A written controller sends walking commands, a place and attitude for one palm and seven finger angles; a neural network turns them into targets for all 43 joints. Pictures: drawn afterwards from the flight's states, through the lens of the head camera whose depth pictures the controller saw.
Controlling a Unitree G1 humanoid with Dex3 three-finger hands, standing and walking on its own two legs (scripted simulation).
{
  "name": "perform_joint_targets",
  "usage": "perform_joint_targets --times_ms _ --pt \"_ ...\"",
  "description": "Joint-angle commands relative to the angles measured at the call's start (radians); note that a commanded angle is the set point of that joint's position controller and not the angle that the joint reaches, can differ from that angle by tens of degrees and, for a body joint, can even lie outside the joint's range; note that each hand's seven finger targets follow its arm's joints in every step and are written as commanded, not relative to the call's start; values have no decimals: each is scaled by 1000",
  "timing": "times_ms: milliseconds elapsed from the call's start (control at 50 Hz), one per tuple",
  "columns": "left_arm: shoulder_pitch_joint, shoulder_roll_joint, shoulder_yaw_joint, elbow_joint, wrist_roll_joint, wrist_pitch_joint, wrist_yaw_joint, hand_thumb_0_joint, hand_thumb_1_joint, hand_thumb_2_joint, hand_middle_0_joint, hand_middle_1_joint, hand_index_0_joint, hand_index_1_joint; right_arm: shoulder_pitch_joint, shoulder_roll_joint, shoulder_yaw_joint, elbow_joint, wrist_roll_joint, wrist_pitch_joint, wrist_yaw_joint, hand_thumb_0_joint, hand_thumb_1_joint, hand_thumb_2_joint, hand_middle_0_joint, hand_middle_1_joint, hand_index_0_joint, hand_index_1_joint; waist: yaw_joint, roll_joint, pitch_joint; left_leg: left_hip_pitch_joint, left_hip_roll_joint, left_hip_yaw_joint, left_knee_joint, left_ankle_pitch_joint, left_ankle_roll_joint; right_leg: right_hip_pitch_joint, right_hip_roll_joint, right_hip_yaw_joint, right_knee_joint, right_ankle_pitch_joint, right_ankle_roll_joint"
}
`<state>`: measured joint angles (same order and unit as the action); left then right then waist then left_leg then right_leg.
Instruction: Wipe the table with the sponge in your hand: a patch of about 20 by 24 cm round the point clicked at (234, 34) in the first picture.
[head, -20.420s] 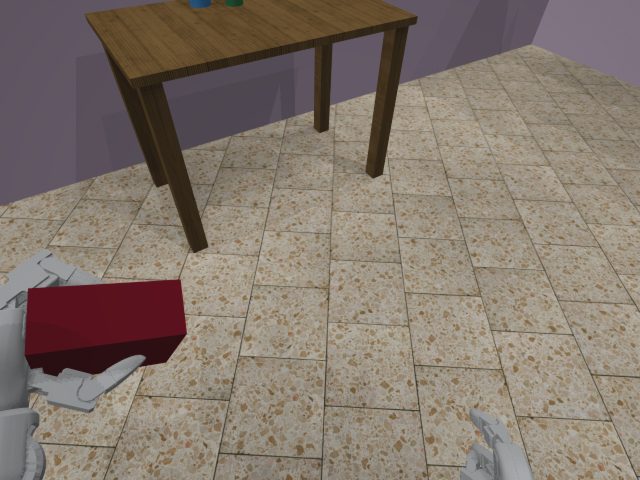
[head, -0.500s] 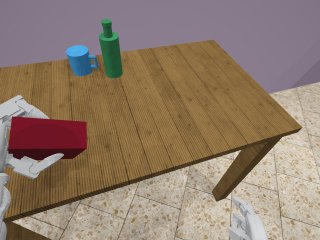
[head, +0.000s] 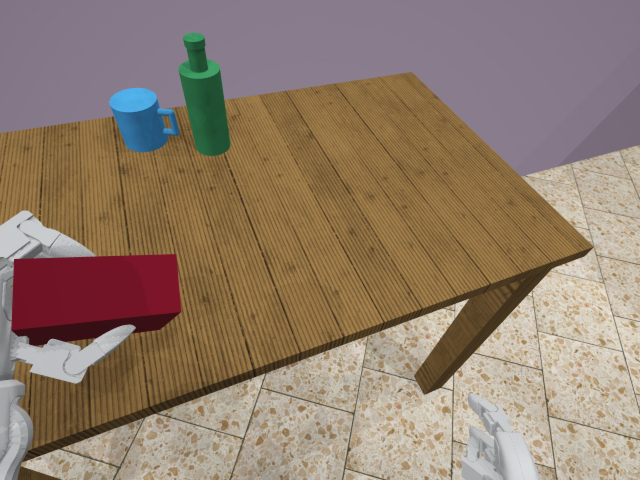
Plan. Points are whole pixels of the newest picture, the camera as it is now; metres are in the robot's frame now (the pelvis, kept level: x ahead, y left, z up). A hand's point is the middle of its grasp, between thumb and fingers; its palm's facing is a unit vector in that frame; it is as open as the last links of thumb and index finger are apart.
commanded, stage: look again from close up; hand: left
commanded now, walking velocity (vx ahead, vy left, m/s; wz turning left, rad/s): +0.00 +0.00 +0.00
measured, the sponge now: (123, 299) +0.24 +0.22 +0.14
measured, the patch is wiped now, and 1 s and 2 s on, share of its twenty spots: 0.00 0.00 0.00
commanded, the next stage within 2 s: shuffle to correct the standing spot in 0.18 s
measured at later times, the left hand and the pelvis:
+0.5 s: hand (59, 301) +0.23 +0.27 +0.16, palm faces +0.37 -0.85 -0.37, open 9.6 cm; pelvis +0.00 +0.01 +0.00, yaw +0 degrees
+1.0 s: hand (167, 312) +0.23 +0.17 +0.15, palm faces +0.35 -0.87 -0.36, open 9.6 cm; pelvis +0.00 -0.07 +0.00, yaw -1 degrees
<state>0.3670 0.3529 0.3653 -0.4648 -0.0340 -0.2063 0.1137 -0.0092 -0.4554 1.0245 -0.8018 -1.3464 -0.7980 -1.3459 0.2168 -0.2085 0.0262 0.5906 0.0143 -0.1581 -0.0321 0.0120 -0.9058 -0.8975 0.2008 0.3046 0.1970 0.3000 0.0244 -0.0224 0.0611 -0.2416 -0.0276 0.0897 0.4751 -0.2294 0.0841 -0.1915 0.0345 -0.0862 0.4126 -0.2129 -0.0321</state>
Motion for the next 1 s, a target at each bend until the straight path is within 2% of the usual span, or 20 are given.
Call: perform_joint_targets --times_ms 0,60,80,160,260,280,360,380,400,460,480,560,580,660,780,860,880,920,960,980 --pt "16 157 80 -173 -14 -50 2 0 100 1300 -1200 -1600 -1200 -1600 -86 -124 -53 -168 0 -48 -2 0 -900 -900 200 300 200 300 -4 48 -192 63 132 -172 -89 239 -66 68 -104 114 -34 195 3" --pt "22 199 132 -159 -16 -42 5 0 100 1300 -1200 -1600 -1200 -1600 -107 -120 -47 -172 4 -28 -8 0 -900 -900 200 300 200 300 -5 60 -171 62 134 -173 -107 268 -87 52 -97 104 -26 187 3" --pt "14 162 95 -159 -23 -45 -3 0 100 1300 -1200 -1600 -1200 -1600 -96 -117 -43 -175 -2 -18 -9 0 -900 -900 200 300 200 300 -8 58 -167 52 138 -182 -115 278 -88 56 -91 91 -26 180 3" --pt "-47 215 127 -261 -19 -49 1 0 100 1300 -1200 -1600 -1200 -1600 -120 -111 -41 -191 2 -18 -14 0 -900 -900 200 300 200 300 -6 114 -199 115 144 -181 -111 356 -111 49 -86 87 -3 177 2" --pt "-38 194 101 -291 -16 -42 5 0 100 1300 -1200 -1600 -1200 -1600 -116 -113 -44 -194 0 -21 -10 0 -900 -900 200 300 200 300 -5 137 -227 161 150 -176 -96 446 -131 49 -83 79 3 162 0" --pt "-31 156 65 -273 -22 -44 -1 0 100 1300 -1200 -1600 -1200 -1600 -97 -114 -42 -186 -10 -13 -8 0 -900 -900 200 300 200 300 -8 134 -225 161 159 -186 -114 430 -134 38 -74 71 0 117 1" --pt "-49 194 107 -242 -16 -30 1 0 100 1300 -1200 -1600 -1200 -1600 -106 -111 -53 -185 -4 -6 -5 0 -900 -900 200 300 200 300 -6 144 -185 196 200 -212 -166 427 -163 -29 -50 63 39 -1 9" --pt "-53 152 65 -219 -24 -27 -7 0 100 1300 -1200 -1600 -1200 -1600 -94 -109 -51 -183 -13 4 -3 0 -900 -900 200 300 200 300 -12 146 -167 174 213 -229 -192 394 -162 -38 -42 60 60 -36 12" --pt "-67 173 79 -222 -24 -26 -9 0 100 1300 -1200 -1600 -1200 -1600 -87 -110 -62 -191 -10 6 -2 0 -900 -900 200 300 200 300 -10 144 -157 170 232 -246 -208 378 -165 -42 -45 66 71 -59 12" --pt "-77 199 107 -233 -19 -20 -6 0 100 1300 -1200 -1600 -1200 -1600 -115 -107 -60 -199 -5 7 4 0 -900 -900 200 300 200 300 -3 132 -151 182 245 -229 -218 314 -155 -60 -42 64 64 -55 16" --pt "-66 161 72 -227 -28 -20 -13 0 100 1300 -1200 -1600 -1200 -1600 -104 -108 -56 -202 -13 12 6 0 -900 -900 200 300 200 300 -8 127 -149 155 245 -239 -222 285 -145 -36 -39 62 51 -49 17" --pt "-39 207 119 -277 -21 -28 -13 0 100 1300 -1200 -1600 -1200 -1600 -121 -113 -65 -215 1 6 17 0 -900 -900 200 300 200 300 -2 138 -170 135 229 -200 -195 211 -148 12 -42 55 -8 1 6" --pt "-27 174 89 -269 -30 -31 -18 0 100 1300 -1200 -1600 -1200 -1600 -112 -111 -62 -216 -5 12 17 0 -900 -900 200 300 200 300 -5 137 -168 97 226 -213 -203 149 -138 41 -40 56 -20 6 4" --pt "16 221 149 -260 -34 -30 -10 0 100 1300 -1200 -1600 -1200 -1600 -117 -113 -72 -220 9 10 12 0 -900 -900 200 300 200 300 -7 106 -180 63 203 -181 -170 19 -109 54 -60 84 -43 35 -6" --pt "1 170 93 -213 -53 -18 -18 0 100 1300 -1200 -1600 -1200 -1600 -96 -120 -74 -204 3 13 -4 0 -900 -900 200 300 200 300 -22 68 -162 53 179 -168 -96 -52 -55 -20 -82 152 -85 29 -16" --pt "-46 197 99 -219 -49 -6 -13 0 100 1300 -1200 -1600 -1200 -1600 -110 -120 -78 -198 13 11 -11 0 -900 -900 200 300 200 300 -23 68 -126 52 156 -144 -47 -90 -47 -86 -103 211 -119 -26 -21" --pt "-51 165 66 -211 -54 -5 -16 0 100 1300 -1200 -1600 -1200 -1600 -96 -121 -75 -196 7 15 -11 0 -900 -900 200 300 200 300 -25 48 -126 41 143 -127 -15 -114 -40 -92 -114 229 -138 -70 -18" --pt "-58 192 89 -227 -57 0 -12 0 100 1300 -1200 -1600 -1200 -1600 -88 -119 -83 -199 10 15 -12 0 -900 -900 200 300 200 300 -22 -1 -137 39 112 -95 72 -107 -44 -101 -155 291 -176 -100 -22" --pt "-25 211 119 -223 -56 6 6 0 100 1300 -1200 -1600 -1200 -1600 -104 -114 -74 -191 22 15 -10 0 -900 -900 200 300 200 300 -20 7 -131 23 80 -88 134 -61 -48 -91 -206 359 -225 -50 -14" --pt "-2 177 92 -210 -57 0 9 0 100 1300 -1200 -1600 -1200 -1600 -93 -111 -66 -183 16 19 -4 0 -900 -900 200 300 200 300 -23 1 -146 -17 74 -86 154 -32 -48 -33 -231 366 -226 5 -7"
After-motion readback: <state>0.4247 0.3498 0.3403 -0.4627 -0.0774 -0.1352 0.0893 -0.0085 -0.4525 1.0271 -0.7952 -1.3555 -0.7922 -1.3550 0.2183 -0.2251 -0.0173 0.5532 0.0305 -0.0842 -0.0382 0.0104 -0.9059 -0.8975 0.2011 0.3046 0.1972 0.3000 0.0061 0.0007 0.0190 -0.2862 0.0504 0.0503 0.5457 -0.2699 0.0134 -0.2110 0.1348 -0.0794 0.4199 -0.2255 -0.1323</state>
